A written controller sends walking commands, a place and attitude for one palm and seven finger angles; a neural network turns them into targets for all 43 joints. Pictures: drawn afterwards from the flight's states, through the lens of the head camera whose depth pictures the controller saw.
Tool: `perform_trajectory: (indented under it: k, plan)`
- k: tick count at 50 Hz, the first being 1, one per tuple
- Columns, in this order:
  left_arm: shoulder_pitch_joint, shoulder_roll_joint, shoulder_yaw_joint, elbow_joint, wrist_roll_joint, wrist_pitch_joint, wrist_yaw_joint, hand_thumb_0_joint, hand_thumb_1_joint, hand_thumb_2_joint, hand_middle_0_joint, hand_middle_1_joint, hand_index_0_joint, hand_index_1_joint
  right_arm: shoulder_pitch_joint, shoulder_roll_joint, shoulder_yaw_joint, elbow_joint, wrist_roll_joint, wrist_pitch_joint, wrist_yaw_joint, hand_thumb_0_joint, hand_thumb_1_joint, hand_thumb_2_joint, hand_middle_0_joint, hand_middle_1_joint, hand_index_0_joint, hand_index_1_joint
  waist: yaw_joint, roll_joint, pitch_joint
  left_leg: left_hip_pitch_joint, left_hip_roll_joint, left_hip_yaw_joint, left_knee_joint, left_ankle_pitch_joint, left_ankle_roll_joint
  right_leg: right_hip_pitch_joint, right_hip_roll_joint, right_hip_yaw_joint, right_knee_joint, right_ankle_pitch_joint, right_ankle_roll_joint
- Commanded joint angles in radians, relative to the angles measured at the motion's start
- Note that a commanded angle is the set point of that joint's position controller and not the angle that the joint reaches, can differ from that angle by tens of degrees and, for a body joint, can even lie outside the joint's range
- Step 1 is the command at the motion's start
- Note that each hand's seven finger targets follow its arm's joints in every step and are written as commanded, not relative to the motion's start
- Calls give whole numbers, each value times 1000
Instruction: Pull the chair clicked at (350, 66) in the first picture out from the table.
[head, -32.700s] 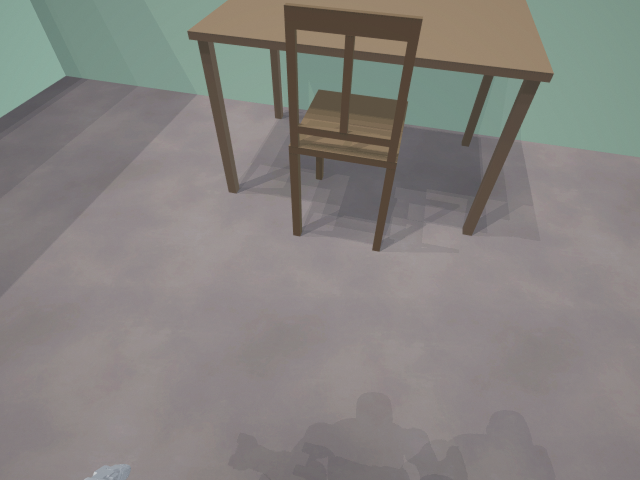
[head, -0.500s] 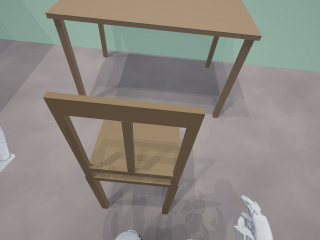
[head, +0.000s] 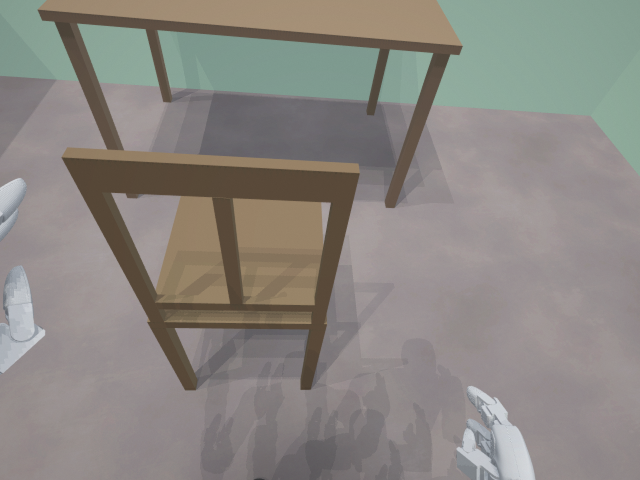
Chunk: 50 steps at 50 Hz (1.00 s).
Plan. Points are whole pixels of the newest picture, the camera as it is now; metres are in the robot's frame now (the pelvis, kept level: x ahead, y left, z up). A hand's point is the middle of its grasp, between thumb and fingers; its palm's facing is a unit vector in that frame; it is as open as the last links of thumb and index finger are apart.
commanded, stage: stop stepping back and stand still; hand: left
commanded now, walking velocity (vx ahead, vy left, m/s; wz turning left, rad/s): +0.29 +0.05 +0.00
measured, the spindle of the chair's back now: (230, 255) +0.46 +0.16 -0.08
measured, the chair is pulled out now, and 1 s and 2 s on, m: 0.60 0.60 0.60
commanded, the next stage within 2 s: let the arm hang, fingers relaxed in 0.62 s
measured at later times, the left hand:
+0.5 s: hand out of the picture +0.11 +0.27 +0.17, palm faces +0.50 -0.74 -0.44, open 7.4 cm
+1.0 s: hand out of the picture +0.00 +0.17 -0.17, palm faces +0.14 -0.98 -0.14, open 7.1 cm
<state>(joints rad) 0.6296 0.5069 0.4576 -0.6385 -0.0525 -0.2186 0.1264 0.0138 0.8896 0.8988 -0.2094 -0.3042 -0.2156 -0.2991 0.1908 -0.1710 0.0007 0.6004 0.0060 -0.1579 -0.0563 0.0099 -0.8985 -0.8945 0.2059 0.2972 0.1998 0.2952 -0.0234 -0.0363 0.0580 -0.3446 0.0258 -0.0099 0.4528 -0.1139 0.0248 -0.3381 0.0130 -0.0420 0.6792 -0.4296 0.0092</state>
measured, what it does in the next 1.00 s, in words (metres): steps on the spot: right foot, then left foot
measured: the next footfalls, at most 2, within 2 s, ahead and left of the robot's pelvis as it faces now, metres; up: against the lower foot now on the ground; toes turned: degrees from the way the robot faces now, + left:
right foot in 0.06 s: +0.01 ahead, -0.13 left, +0.00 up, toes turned +3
left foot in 0.24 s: +0.01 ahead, +0.11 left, +0.00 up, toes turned +3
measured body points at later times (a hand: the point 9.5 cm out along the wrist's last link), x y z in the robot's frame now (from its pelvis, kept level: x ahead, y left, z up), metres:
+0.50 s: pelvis -0.06 -0.01 -0.01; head -0.10 +0.00 +0.44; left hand +0.07 +0.30 +0.19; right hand +0.08 -0.24 -0.09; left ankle -0.03 +0.10 -0.73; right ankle -0.01 -0.13 -0.74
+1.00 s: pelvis -0.05 +0.00 -0.01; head -0.05 +0.02 +0.44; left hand -0.01 +0.22 -0.16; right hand +0.05 -0.22 -0.14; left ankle -0.03 +0.10 -0.74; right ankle -0.03 -0.13 -0.74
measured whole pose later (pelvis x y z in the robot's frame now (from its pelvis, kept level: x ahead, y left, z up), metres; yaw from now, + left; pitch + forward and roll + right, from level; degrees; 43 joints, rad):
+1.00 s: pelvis -0.05 +0.00 -0.01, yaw +6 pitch -2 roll -1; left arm 0.30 0.15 0.02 0.81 0.01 0.06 0.03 -0.01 0.97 0.90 -0.20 -0.30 -0.20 -0.30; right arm 0.25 -0.17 0.03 0.88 -0.02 -0.01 0.00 0.01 -0.90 -0.89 0.20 0.30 0.20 0.29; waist -0.01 -0.04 0.03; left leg -0.28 -0.04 -0.03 0.56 -0.25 0.03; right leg -0.24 -0.03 -0.04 0.54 -0.27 0.02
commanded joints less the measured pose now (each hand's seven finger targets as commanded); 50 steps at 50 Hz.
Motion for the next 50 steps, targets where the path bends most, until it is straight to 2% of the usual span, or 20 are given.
perform_trajectory:
  k: [1,4,6,8,10,13,15,19,21,23,26,30,32,35,36,37,39,41,44,50]
  plan:
    - [22,146,155,-114,-7,-25,41,0,900,900,-200,-300,-200,-300,-52,-166,-46,-134,9,-21,-30,0,-900,-900,200,300,200,300,19,221,-121,-144,99,-144,-181,-520,20,313,-35,-33,-298,76,-23]
    - [-90,150,131,-36,-8,-10,43,0,900,900,-200,-300,-200,-300,-10,-166,-61,-94,8,-21,-35,0,-900,-900,200,300,200,300,4,-122,-120,101,-43,-25,304,-365,-42,-82,-252,207,-502,-195,-142]
    - [-132,101,73,-11,-4,23,44,0,900,900,-200,-300,-200,-300,-1,-172,-65,-74,13,-1,-35,0,-900,-900,200,300,200,300,-14,-223,-93,163,-31,-50,557,-284,-26,-287,-340,252,-525,-254,-180]
    - [-210,83,40,10,6,28,48,0,900,900,-200,-300,-200,-300,-34,-163,-44,-75,10,5,-35,0,-900,-900,200,300,200,300,-23,-167,-55,141,9,-45,388,-320,4,-249,-306,146,-462,-216,-120]
    - [-267,93,32,-29,23,9,53,0,900,900,-200,-300,-200,-300,-60,-167,-37,-83,5,-10,-46,0,-900,-900,200,300,200,300,-9,4,3,85,-1,-20,60,-339,18,-128,-219,105,-381,-182,-78]
    - [-191,108,56,-111,43,-25,58,0,900,900,-200,-300,-200,-300,-35,-172,-37,-110,12,-42,-41,0,-900,-900,200,300,200,300,25,282,-73,-24,130,-238,-214,-444,81,69,-59,2,-116,-11,-9]
    - [-187,126,83,-106,60,-23,52,0,900,900,-200,-300,-200,-300,-61,-151,-32,-113,12,-45,-37,0,-900,-900,200,300,200,300,17,397,-22,-255,163,-310,-331,-732,100,184,-25,-2,8,1,-1]
    - [-152,106,82,-15,46,-35,37,0,900,900,-200,-300,-200,-300,-28,-156,-40,-89,3,-47,-24,0,-900,-900,200,300,200,300,27,77,-22,-193,56,-163,-96,-488,54,233,-51,45,-297,52,-27]
    - [-173,96,70,5,40,-36,35,0,900,900,-200,-300,-200,-300,-10,-158,-51,-81,1,-39,-25,0,-900,-900,200,300,200,300,6,-51,-41,-71,-24,-67,96,-440,23,53,-145,203,-427,-198,-83]
    - [-201,88,62,24,27,-31,38,0,900,900,-200,-300,-200,-300,-3,-159,-47,-65,0,-37,-27,0,-900,-900,200,300,200,300,-6,-111,-41,56,-42,-7,277,-319,9,-94,-243,294,-499,-222,-141]
    - [-234,67,35,34,26,-23,44,0,900,900,-200,-300,-200,-300,-16,-159,-34,-63,2,-31,-31,0,-900,-900,200,300,200,300,-10,-44,-53,137,-1,-36,89,-319,24,-102,-193,185,-396,-164,-104]
    - [-254,80,48,-50,47,-24,44,0,900,900,-200,-300,-200,-300,-60,-153,-27,-100,11,-36,-39,0,-900,-900,200,300,200,300,11,315,-37,-116,174,-314,-318,-702,97,117,-11,17,-42,-15,-6]
    - [-241,76,47,-33,60,-20,36,0,900,900,-200,-300,-200,-300,-60,-140,-31,-101,5,-37,-33,0,-900,-900,200,300,200,300,29,245,-18,-207,149,-273,-289,-649,91,223,-11,6,-89,51,-1]
    - [-175,100,66,-8,50,-26,36,0,900,900,-200,-300,-200,-300,-47,-142,-31,-86,2,-46,-26,0,-900,-900,200,300,200,300,25,108,-44,-85,64,-162,-123,-391,52,223,-72,81,-327,145,-29]
    - [-194,-166,-320,763,113,149,-107,0,900,900,-200,-300,-200,-300,-11,-235,-78,117,-22,-16,51,0,-900,-900,200,300,200,300,-4,18,-1,-125,29,-137,112,-87,39,73,-145,83,-154,465,-50]
    - [-181,-221,-334,800,95,215,-127,0,900,900,-200,-300,-200,-300,56,-126,-65,123,-10,41,55,0,-900,-900,200,300,200,300,-2,-32,-95,-14,11,-99,119,-104,10,31,-157,102,-196,359,-63]
    - [-247,-217,-362,860,90,236,-125,0,900,900,-200,-300,-200,-300,69,-140,-49,101,-28,92,54,0,-900,-900,200,300,200,300,4,-60,-83,-11,23,-150,101,-148,22,-29,-143,89,-202,102,-73]
    - [-297,-199,-379,955,89,239,-120,0,900,900,-200,-300,-200,-300,58,-160,-44,97,-39,111,54,0,-900,-900,200,300,200,300,13,-116,-72,-35,32,-183,69,-25,42,44,-118,77,-167,202,-71]
    - [-314,-181,-399,1135,81,239,-112,0,900,900,-200,-300,-200,-300,35,-174,-33,135,-38,122,49,0,-900,-900,200,300,200,300,34,-39,-86,13,45,-204,-1,139,47,131,-92,82,-164,295,-58]
    - [-270,-185,-430,1447,69,224,-105,0,900,900,-200,-300,-200,-300,77,-129,-16,256,-26,135,35,0,-900,-900,200,300,200,300,33,196,-41,83,36,-152,-70,-21,33,145,-89,95,-271,238,-59]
